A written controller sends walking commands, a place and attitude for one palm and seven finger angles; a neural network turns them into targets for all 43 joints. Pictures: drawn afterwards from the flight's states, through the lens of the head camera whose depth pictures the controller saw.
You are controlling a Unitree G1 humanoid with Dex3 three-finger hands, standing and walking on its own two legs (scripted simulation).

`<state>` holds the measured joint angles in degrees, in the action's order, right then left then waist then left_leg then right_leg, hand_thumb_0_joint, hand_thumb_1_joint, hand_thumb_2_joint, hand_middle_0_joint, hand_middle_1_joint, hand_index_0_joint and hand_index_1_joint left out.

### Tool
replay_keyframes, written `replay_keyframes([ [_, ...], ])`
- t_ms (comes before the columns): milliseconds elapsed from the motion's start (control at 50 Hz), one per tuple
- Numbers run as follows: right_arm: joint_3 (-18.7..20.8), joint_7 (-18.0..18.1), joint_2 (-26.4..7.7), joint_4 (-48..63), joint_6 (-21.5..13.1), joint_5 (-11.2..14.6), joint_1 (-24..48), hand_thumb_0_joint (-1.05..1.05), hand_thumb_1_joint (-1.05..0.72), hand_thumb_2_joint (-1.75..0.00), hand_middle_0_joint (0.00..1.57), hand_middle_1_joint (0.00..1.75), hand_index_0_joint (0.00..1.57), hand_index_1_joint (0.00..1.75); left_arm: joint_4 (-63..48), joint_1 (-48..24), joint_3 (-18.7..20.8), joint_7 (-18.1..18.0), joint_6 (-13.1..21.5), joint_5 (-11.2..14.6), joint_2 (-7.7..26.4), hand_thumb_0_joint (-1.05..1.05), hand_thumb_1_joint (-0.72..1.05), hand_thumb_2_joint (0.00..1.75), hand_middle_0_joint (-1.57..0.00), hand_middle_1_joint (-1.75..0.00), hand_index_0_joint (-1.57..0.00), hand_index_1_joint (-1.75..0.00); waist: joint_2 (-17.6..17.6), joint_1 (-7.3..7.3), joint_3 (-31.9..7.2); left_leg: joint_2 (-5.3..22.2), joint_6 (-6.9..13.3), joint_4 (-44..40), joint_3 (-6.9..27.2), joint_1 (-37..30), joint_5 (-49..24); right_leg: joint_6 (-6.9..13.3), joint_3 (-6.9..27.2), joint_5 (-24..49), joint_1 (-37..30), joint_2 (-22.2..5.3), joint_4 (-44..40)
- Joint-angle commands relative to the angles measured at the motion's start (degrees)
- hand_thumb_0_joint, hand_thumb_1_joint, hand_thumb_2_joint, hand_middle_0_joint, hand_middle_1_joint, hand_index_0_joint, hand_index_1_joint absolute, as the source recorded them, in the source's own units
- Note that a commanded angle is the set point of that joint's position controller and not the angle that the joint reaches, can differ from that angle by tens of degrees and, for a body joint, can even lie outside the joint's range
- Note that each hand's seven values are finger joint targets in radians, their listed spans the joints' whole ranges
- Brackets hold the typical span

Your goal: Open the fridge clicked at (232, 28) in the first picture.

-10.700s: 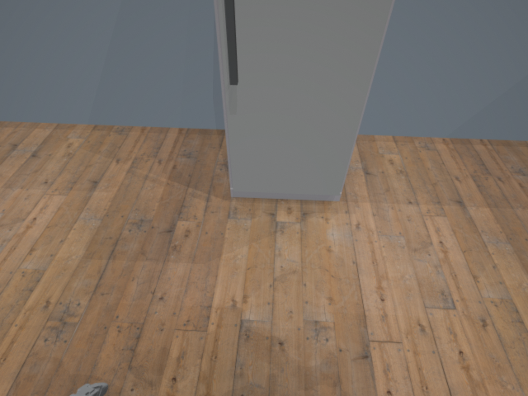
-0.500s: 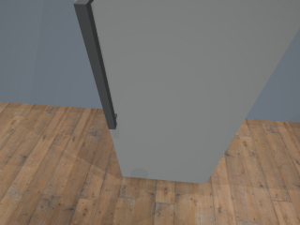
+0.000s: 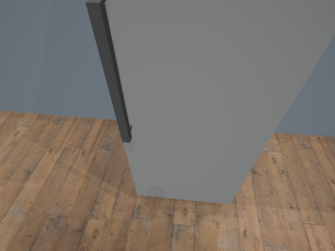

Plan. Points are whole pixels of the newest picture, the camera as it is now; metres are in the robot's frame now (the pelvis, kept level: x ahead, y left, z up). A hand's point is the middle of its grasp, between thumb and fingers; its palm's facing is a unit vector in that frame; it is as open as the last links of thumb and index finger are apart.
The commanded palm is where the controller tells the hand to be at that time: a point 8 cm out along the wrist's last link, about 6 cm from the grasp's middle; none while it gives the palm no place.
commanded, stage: look again from close up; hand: left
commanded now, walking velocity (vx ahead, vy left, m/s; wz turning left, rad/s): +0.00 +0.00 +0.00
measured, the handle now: (118, 85) +0.50 +0.17 +0.14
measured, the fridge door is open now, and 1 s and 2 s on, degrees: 0 0 0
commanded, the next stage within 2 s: raise the hand to about handle height in 0.26 s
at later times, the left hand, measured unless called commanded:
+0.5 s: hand (89, 247) +0.14 +0.20 -0.06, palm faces +0.25 -0.96 -0.13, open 7.5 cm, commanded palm +0.10 +0.25 -0.06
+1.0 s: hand (71, 229) +0.16 +0.22 +0.01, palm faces -0.01 -1.00 -0.09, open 10.0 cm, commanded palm +0.13 +0.28 +0.00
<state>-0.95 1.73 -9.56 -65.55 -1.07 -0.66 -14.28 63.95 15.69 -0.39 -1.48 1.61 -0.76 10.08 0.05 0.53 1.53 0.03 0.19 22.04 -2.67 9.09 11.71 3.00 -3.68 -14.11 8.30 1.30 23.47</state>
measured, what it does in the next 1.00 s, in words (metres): lowers itself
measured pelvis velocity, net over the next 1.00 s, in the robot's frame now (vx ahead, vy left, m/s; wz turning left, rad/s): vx -0.03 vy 0.03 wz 0.06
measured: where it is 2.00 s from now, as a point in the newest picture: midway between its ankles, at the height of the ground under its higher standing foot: outside the picture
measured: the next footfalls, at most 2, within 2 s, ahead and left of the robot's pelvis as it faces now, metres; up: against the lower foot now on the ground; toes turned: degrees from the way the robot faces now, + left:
none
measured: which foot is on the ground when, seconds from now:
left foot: down 0.00-1.00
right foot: down 0.00-1.00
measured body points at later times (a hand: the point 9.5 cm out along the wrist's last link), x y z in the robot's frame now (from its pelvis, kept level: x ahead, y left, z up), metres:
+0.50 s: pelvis -0.01 +0.01 -0.01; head -0.01 -0.01 +0.44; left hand +0.13 +0.25 -0.05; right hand +0.07 -0.23 -0.14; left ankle +0.00 +0.12 -0.74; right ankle -0.01 -0.08 -0.74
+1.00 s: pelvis -0.03 +0.03 -0.07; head +0.00 +0.05 +0.38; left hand +0.15 +0.27 +0.02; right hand +0.19 -0.18 -0.13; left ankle +0.00 +0.12 -0.74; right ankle -0.01 -0.08 -0.74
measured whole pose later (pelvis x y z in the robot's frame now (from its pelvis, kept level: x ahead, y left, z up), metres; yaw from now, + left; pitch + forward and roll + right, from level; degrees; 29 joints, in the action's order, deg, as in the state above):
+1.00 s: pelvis -0.03 +0.03 -0.07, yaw +3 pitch +9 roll -4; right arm -2.3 2.7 -13.1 -32.0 -13.9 1.7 -9.5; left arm -4.3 21.8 7.3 18.5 29.9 15.3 14.5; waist 1.7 2.5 -4.7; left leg 0.1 2.3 61.3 1.8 43.4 26.5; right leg 1.7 -8.7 -27.3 37.9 -0.1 56.6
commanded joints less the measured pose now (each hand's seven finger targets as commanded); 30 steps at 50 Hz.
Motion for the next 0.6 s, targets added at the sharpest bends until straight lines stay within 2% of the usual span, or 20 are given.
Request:
replay_keyframes([
  [0,1.3,0.23,-6.3,1.58,-0.87,-0.21,-2.1,0.0,-0.9,-0.9,0.2,0.3,0.2,0.3,-1.99,3.34,1.54,-0.41,0.68,-0.02,7.02,0.0,0.9,0.9,-0.2,-0.3,-0.2,-0.3,-0.64,-0.05,2.28,5.84,1.06,-3.23,5.39,1.17,-5.42,0.11,8.6,6.74,2.09,-8.26,-5.53],
  [140,1.35,0.25,-6.37,1.55,-1.02,-0.22,-2.08,0.0,-0.9,-0.9,0.2,0.3,0.2,0.3,-2.12,3.4,1.63,-0.39,0.76,0.07,7.22,0.0,0.9,0.9,-0.2,-0.3,-0.2,-0.3,-0.15,-0.01,0.87,5.94,1.03,-3.14,5.41,0.84,-6.22,0.12,8.51,7.9,1.13,-8.39,-5.39],
  [320,1.41,0.29,-6.38,1.52,-0.94,-0.18,-1.92,0.0,-0.9,-0.9,0.2,0.3,0.2,0.3,-1.94,3.53,1.57,-0.43,0.8,0.0,7.32,0.0,0.9,0.9,-0.2,-0.3,-0.2,-0.3,-0.69,-0.02,1.57,5.88,0.93,-2.86,5.27,0.9,-6.5,-0.11,8.53,9.45,1.31,-8.47,-5.52],
  [340,1.42,-0.3,-6.17,5.28,-1.17,0.53,3.07,0.0,-0.9,-0.9,0.2,0.3,0.2,0.3,0.23,9.22,1.05,-2.97,1.6,-0.43,4.75,0.0,0.9,0.9,-0.2,-0.3,-0.2,-0.3,1.16,1.83,3.35,5.7,-0.35,9.64,1.33,4.28,-3.61,-3.88,12.11,31.57,2.88,-12.17,-4.83],
  [360,2.31,2.62,-16.24,26.28,-8.8,3.76,1.35,0.0,-0.9,-0.9,0.2,0.3,0.2,0.3,-85.27,-34.23,6.32,-1.15,14.0,13.25,18.5,0.0,0.88,0.89,-0.2,-0.32,-0.2,-0.32,9.31,-6.24,-23.69,-1.1,1.87,1.07,2.9,-10.67,-8.66,-2.17,7.8,20.52,-2.14,-5.9,0.3],
  [380,0.09,4.62,-10.46,24.99,-12.92,4.22,8.27,0.0,-0.9,-0.9,0.2,0.3,0.2,0.3,-82.89,-26.96,10.93,-3.2,13.26,10.02,22.62,0.0,0.85,0.88,-0.2,-0.33,-0.2,-0.33,15.92,-1.92,-15.36,0.0,1.86,1.82,-0.65,-10.19,-9.33,-1.17,7.21,11.78,1.38,-2.99,0.87],
  [400,1.32,4.63,-12.12,22.9,-14.88,2.2,4.76,0.0,-0.9,-0.9,0.2,0.3,0.2,0.3,-70.57,-10.08,6.07,-4.21,11.42,9.49,12.68,0.0,0.83,0.87,-0.21,-0.34,-0.21,-0.34,15.61,-1.09,-17.92,0.44,1.11,1.03,0.39,-6.49,-6.86,-0.52,2.64,5.15,0.14,-2.69,2.47],
  [420,1.01,4.03,-8.47,21.53,-15.18,3.83,4.57,0.0,-0.9,-0.9,0.2,0.3,0.2,0.3,-54.69,7.11,-0.06,-4.23,5.96,10.02,0.12,0.0,0.81,0.86,-0.21,-0.36,-0.21,-0.36,7.43,-1.91,-7.14,1.21,1.47,1.17,2.14,-0.83,-3.26,-1.01,1.64,3.72,5.75,-2.02,1.22],
  [440,1.59,3.6,-11.47,25.8,-15.42,4.42,4.47,0.0,-0.9,-0.9,0.2,0.3,0.2,0.3,-65.55,-1.4,2.81,-3.23,7.32,13.39,2.88,0.0,0.78,0.85,-0.21,-0.37,-0.21,-0.37,3.08,-2.7,-3.44,0.96,1.54,1.78,4.59,2.42,0.72,-1.72,0.62,0.3,8.08,-2.39,1.52],
  [460,2.74,3.61,-12.23,27.73,-15.95,3.91,5.07,0.0,-0.9,-0.9,0.2,0.3,0.2,0.3,-65.49,-1.62,4.8,-1.64,10.07,13.17,5.12,0.0,0.76,0.84,-0.21,-0.39,-0.21,-0.39,-3.02,-3.24,-2.06,0.71,1.55,3.97,4.05,4.66,3.89,-2.38,0.64,-5.36,12.66,-2.35,1.0],
  [480,3.38,3.56,-12.4,29.14,-16.47,3.19,5.2,0.0,-0.9,-0.9,0.2,0.3,0.2,0.3,-61.11,-0.92,6.51,-0.02,13.55,12.71,5.73,0.0,0.74,0.83,-0.21,-0.4,-0.21,-0.4,-6.86,-3.15,0.8,-0.28,1.51,6.73,3.89,8.24,4.81,-2.51,0.91,-8.49,15.66,-2.47,1.41],
  [500,4.02,3.03,-11.87,29.69,-16.33,2.32,4.91,0.0,-0.9,-0.9,0.2,0.3,0.2,0.3,-53.89,5.71,8.25,2.0,16.49,13.17,4.57,0.0,0.71,0.82,-0.21,-0.42,-0.21,-0.42,-13.36,-1.51,1.19,-0.48,1.0,9.46,3.67,12.63,5.45,-2.74,1.16,-12.27,19.29,-2.14,2.87],
  [520,4.05,2.23,-11.49,31.24,-16.43,1.83,6.47,0.0,-0.9,-0.9,0.2,0.3,0.2,0.3,-48.1,13.92,6.65,5.21,19.64,14.37,0.07,0.0,0.69,0.81,-0.22,-0.43,-0.22,-0.43,-17.22,0.5,3.24,-0.76,0.54,12.22,3.53,18.11,6.84,-2.78,1.31,-14.0,22.11,-1.97,5.77],
  [540,4.62,1.3,-11.56,32.62,-16.33,1.58,7.35,0.0,-0.9,-0.9,0.2,0.3,0.2,0.3,-47.15,19.37,7.61,8.69,23.56,15.6,-0.29,0.0,0.67,0.8,-0.22,-0.45,-0.22,-0.45,-20.53,1.89,1.67,-0.88,0.11,15.12,3.36,22.34,7.29,-2.76,2.16,-13.56,22.72,-2.09,8.47],
  [560,5.09,0.27,-11.73,34.55,-16.23,1.38,8.16,0.0,-0.9,-0.9,0.2,0.3,0.2,0.3,-48.35,23.18,7.46,12.69,27.25,16.36,-0.65,0.0,0.64,0.79,-0.22,-0.47,-0.22,-0.47,-19.87,2.87,-0.06,-1.35,-0.31,17.31,2.79,24.8,7.03,-2.75,2.98,-10.31,21.56,-2.38,10.96],
  [580,5.95,-1.1,-12.32,36.39,-15.9,1.63,8.08,0.0,-0.9,-0.9,0.2,0.3,0.2,0.3,-46.36,26.3,10.72,16.7,29.69,16.58,2.38,0.0,0.62,0.78,-0.22,-0.48,-0.22,-0.48,-13.87,4.03,-2.71,-1.93,-0.79,19.27,2.17,24.18,4.13,-1.89,3.85,-3.51,18.88,-2.82,13.89],
])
